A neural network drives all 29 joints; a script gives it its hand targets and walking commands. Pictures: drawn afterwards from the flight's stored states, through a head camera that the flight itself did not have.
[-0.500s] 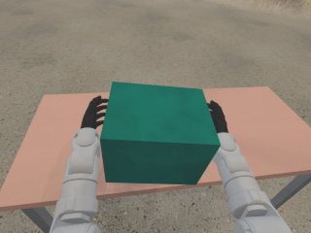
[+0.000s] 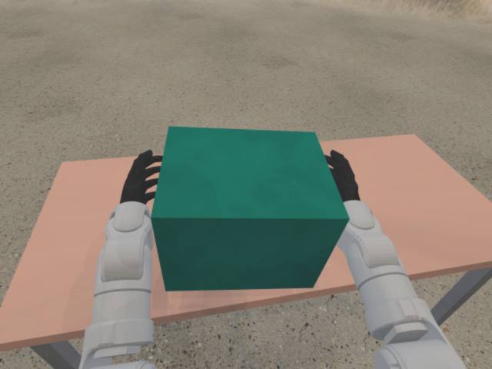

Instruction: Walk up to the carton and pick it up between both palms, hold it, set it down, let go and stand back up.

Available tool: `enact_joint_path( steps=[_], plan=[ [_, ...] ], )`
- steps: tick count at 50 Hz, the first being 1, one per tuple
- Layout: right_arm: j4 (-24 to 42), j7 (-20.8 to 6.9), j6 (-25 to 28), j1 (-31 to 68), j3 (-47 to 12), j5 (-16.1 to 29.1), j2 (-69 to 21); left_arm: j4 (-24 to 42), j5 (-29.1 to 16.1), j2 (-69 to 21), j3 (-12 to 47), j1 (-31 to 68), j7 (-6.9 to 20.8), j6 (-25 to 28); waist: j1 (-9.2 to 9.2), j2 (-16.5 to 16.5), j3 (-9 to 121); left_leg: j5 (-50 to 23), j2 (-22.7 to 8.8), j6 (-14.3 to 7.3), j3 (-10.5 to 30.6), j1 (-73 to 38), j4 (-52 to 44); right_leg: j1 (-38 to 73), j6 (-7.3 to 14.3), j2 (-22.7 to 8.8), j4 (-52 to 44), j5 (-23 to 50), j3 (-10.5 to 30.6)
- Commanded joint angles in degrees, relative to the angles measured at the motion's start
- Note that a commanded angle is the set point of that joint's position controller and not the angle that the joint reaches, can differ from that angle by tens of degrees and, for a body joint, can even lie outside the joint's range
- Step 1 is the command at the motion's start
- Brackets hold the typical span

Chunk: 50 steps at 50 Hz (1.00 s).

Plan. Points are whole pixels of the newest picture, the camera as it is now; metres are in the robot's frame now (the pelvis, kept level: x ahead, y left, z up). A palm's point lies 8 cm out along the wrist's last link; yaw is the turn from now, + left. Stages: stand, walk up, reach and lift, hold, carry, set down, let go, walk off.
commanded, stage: reach and lift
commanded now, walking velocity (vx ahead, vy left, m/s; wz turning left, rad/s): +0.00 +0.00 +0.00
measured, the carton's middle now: (242, 209) +0.35 +0.00 +0.12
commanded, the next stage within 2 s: hold in 0.60 s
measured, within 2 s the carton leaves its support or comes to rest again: neither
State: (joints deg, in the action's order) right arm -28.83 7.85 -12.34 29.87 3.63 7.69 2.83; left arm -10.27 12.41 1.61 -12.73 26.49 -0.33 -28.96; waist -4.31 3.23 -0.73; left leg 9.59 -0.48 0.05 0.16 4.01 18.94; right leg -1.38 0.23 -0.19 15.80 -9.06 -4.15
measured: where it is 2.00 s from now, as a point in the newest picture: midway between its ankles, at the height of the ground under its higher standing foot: outside the picture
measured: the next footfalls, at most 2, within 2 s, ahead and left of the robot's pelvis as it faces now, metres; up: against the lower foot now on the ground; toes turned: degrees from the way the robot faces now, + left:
none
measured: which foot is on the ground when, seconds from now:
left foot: down 0.00-1.00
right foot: down 0.00-1.00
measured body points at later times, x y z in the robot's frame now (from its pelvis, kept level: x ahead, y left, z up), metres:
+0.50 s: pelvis +0.00 +0.00 +0.00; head -0.04 +0.02 +0.45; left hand +0.37 +0.17 +0.16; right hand +0.36 -0.17 +0.15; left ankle +0.01 +0.12 -0.75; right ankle +0.00 -0.11 -0.75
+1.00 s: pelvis -0.01 -0.01 +0.00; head -0.06 +0.02 +0.45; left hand +0.36 +0.18 +0.18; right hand +0.36 -0.16 +0.18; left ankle +0.01 +0.12 -0.75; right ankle +0.00 -0.11 -0.75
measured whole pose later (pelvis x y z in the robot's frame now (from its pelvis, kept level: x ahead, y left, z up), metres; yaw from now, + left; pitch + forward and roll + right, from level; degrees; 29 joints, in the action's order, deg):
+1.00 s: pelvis -0.01 -0.01 +0.00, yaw +1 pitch -8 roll -1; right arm -28.2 8.7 -18.6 34.9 3.6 9.3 2.4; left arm -5.1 14.4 2.3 -15.5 29.3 2.3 -38.0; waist -4.3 3.5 -0.7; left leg 8.9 -0.6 0.5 1.0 1.9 18.4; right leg 0.7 0.7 0.0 16.0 -9.0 -4.9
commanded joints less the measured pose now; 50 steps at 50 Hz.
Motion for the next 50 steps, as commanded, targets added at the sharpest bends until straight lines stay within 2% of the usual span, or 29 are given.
enact_joint_path(
  steps=[1,11,29,36,42,46,50],
  plan=[
    [17.70,-6.13,3.24,40.00,-22.39,2.72,-29.08,7.21,-6.27,-31.90,26.15,34.38,9.38,1.51,-0.64,-4.30,20.11,-14.33,3.05,2.42,-0.27,-6.88,-1.47,4.84,-2.19,2.55,-0.76,15.81,0.24],
    [18.86,-5.57,2.26,40.37,-22.91,3.14,-29.14,8.25,-6.29,-30.98,25.75,35.03,10.12,0.54,-0.98,-4.34,19.62,-14.30,3.24,2.39,-0.31,-6.57,-1.56,5.79,-2.46,2.45,-0.49,17.03,0.06],
    [17.00,-5.59,1.23,43.83,-21.50,3.40,-29.02,6.87,-5.83,-30.54,23.95,38.23,10.48,-1.27,-0.93,-4.44,19.48,-12.22,3.06,1.89,-0.72,-6.94,-2.09,4.91,-2.47,2.36,-0.91,13.88,-0.23],
    [20.55,-4.82,-0.29,45.17,-25.81,7.83,-28.49,13.57,-6.83,-30.34,25.96,36.70,9.22,-4.04,0.95,-5.10,21.74,-20.45,2.74,2.19,-0.51,-9.31,0.11,5.33,-1.66,3.18,-0.76,14.54,0.25],
    [18.35,-5.19,-2.82,44.83,-21.61,6.37,-27.78,12.98,-5.86,-28.97,24.22,38.18,10.42,-7.25,-0.64,-4.85,16.68,-11.12,2.47,1.48,-1.50,-6.16,-2.96,4.03,-1.61,2.23,-2.42,7.21,0.23],
    [17.66,-5.44,-3.18,45.49,-20.30,5.42,-28.36,11.91,-5.98,-29.19,24.04,39.63,10.90,-7.07,-1.40,-5.37,17.24,-9.96,2.69,1.65,-1.33,-5.79,-3.12,4.68,-1.78,2.10,-2.09,8.07,-0.08],
    [16.79,-5.57,-3.15,46.10,-20.10,5.06,-28.64,10.64,-5.79,-29.20,23.27,40.07,11.10,-6.64,-1.19,-5.31,17.49,-9.88,2.78,1.57,-1.17,-5.62,-3.15,4.87,-1.88,2.18,-1.85,8.14,-0.33]
  ],
)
